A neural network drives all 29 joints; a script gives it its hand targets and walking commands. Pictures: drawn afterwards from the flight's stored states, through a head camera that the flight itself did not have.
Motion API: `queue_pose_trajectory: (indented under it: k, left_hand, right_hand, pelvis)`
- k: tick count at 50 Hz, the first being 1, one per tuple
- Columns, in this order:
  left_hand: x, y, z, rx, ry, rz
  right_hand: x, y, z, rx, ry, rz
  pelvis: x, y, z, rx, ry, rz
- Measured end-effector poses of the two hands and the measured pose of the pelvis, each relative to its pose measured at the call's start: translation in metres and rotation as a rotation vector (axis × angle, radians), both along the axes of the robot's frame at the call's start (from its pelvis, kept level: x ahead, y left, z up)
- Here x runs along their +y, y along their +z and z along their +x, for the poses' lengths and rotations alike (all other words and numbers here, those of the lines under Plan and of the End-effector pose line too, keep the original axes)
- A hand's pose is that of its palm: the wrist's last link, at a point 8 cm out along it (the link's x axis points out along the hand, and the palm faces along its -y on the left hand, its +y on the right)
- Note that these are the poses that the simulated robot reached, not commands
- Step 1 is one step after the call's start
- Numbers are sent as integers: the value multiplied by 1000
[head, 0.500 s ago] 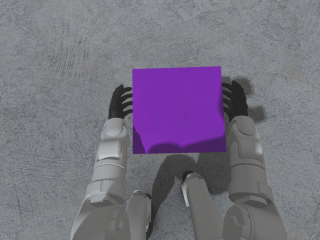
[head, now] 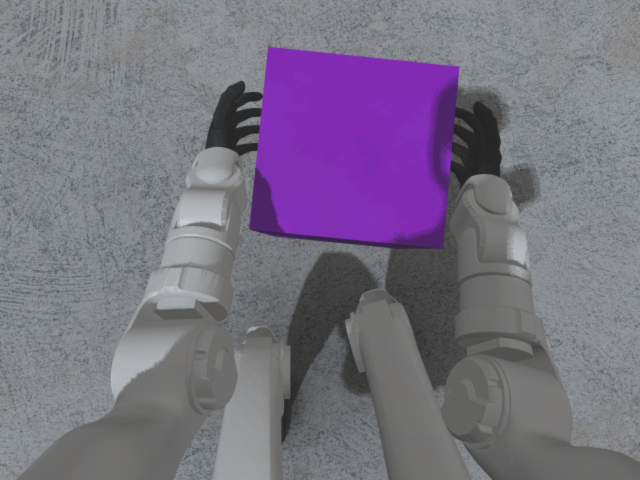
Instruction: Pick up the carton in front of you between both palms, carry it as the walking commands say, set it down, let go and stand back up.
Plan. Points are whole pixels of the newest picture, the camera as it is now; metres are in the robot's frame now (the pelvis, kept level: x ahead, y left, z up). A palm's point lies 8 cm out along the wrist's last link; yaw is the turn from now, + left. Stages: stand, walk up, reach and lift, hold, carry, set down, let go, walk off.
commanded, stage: set down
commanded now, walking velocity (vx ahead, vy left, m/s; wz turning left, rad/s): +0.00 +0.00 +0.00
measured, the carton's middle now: (346, 170) +0.47 -0.11 -0.19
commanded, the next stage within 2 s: none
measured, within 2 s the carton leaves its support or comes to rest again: rests again in 1.20 s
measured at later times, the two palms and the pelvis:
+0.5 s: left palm (263, 157) +0.54 +0.00 -0.25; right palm (451, 193) +0.41 -0.27 -0.24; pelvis -0.02 +0.02 -0.09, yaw +0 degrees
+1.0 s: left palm (265, 162) +0.54 +0.00 -0.29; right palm (442, 200) +0.41 -0.27 -0.29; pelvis -0.02 +0.02 -0.12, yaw -1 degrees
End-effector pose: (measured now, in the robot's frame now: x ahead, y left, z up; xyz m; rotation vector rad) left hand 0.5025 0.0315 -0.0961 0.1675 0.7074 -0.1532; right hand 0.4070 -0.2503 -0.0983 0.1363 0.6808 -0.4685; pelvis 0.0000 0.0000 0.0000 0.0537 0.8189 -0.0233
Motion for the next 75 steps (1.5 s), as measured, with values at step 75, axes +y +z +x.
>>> queue_pose_trajectory:
  k: [75]
  left_hand:
    - [-24,-221,35,85,-253,-13]
  right_hand:
    - [-23,-205,6,161,1,-32]
  pelvis:
    - [23,-134,-18,-33,76,-97]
